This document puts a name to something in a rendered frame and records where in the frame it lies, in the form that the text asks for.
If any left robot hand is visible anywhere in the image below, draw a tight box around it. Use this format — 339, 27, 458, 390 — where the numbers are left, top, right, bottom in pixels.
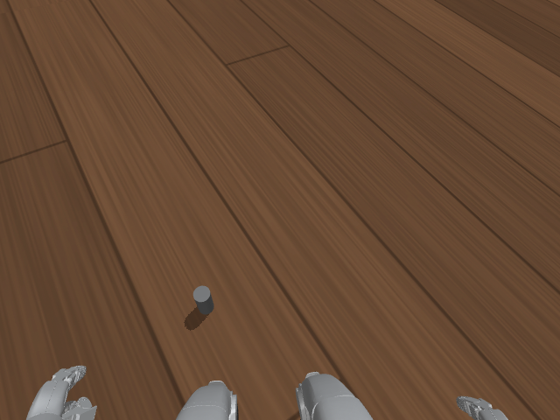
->
26, 366, 97, 420

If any can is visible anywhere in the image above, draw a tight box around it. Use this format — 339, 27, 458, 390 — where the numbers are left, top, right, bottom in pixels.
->
193, 286, 214, 314

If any right robot hand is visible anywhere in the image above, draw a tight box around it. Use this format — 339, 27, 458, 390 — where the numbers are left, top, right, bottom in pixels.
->
456, 396, 508, 420

